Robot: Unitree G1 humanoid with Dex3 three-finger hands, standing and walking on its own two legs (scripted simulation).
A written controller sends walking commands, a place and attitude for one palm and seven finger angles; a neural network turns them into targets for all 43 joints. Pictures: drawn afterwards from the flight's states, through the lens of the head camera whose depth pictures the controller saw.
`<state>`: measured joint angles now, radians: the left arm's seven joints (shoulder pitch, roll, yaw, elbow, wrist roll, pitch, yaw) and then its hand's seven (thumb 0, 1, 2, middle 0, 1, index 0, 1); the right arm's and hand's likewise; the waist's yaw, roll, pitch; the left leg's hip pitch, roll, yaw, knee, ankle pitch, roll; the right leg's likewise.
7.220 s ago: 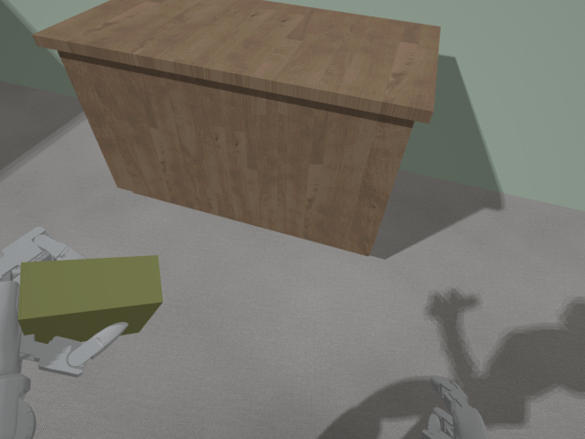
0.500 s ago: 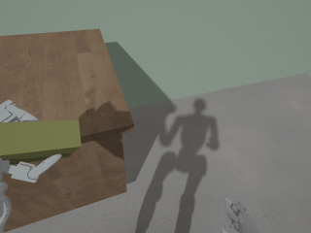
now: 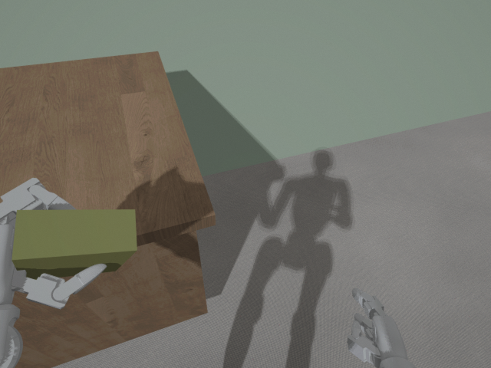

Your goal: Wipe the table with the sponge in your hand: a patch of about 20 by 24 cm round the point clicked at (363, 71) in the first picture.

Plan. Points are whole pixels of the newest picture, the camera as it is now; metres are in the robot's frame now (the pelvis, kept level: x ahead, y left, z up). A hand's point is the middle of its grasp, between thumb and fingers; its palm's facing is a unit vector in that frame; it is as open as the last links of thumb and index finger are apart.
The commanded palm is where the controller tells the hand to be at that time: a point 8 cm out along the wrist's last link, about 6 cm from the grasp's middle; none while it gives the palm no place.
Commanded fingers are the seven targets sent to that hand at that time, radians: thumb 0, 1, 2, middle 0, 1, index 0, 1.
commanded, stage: come to a stop and stand still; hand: left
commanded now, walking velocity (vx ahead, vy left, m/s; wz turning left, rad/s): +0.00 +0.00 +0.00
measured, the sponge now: (92, 245) +0.23 +0.22 +0.14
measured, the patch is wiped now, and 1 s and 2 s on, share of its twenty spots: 0.00 0.00 0.00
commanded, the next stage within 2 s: look again from close up in 0.06 s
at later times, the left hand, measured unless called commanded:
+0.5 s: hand (54, 262) +0.20 +0.25 +0.14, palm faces +0.37 -0.85 -0.37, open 9.3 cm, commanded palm +0.14 +0.28 +0.17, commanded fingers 0.00 0.10 1.30 -1.20 -1.60 -1.20 -1.60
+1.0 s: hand (42, 239) +0.22 +0.27 +0.15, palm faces +0.41 -0.83 -0.38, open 9.3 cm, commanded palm +0.17 +0.30 +0.17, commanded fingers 0.00 0.10 1.30 -1.20 -1.60 -1.20 -1.60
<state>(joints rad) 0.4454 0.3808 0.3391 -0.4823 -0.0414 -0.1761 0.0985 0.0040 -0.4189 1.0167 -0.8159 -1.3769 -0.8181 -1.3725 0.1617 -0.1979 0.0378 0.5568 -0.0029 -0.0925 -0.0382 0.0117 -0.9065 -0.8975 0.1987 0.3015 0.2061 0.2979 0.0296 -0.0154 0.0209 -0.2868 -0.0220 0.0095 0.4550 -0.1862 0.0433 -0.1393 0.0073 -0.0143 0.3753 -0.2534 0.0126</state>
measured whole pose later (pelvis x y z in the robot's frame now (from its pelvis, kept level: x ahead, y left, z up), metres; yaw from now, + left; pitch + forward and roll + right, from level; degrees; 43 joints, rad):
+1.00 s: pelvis +0.01 +0.02 -0.01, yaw +1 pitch +0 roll -1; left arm 0.42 0.36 0.34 -0.43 -0.03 -0.20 0.12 0.00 -0.42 1.02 -0.82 -1.38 -0.82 -1.38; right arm 0.22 -0.21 0.01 0.59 0.00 -0.09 -0.05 0.01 -0.91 -0.90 0.20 0.30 0.20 0.30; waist 0.02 -0.01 0.01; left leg -0.31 -0.07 0.02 0.60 -0.28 0.09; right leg -0.19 -0.04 -0.02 0.59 -0.38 0.01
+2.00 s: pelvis +0.08 +0.04 +0.00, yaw +0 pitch +0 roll -1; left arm 0.46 0.39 0.34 -0.50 -0.04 -0.19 0.14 0.00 -0.42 1.02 -0.82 -1.38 -0.82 -1.37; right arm 0.19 -0.21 0.02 0.57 0.00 -0.09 -0.06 0.01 -0.91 -0.90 0.20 0.30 0.20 0.30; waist 0.00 0.00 0.00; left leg -0.23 -0.02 0.06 0.49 -0.26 0.05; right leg -0.22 0.03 -0.08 0.44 -0.23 -0.04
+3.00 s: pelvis +0.09 +0.08 +0.00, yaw -1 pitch -1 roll -1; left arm 0.39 0.38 0.37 -0.50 -0.03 -0.20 0.09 0.00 -0.42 1.02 -0.81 -1.39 -0.81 -1.39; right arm 0.17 -0.18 0.05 0.53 -0.01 -0.10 -0.01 0.01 -0.91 -0.90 0.20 0.30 0.21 0.30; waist 0.05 -0.02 0.07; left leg -0.20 -0.05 0.09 0.47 -0.26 0.09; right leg -0.21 0.00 -0.04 0.44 -0.22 0.01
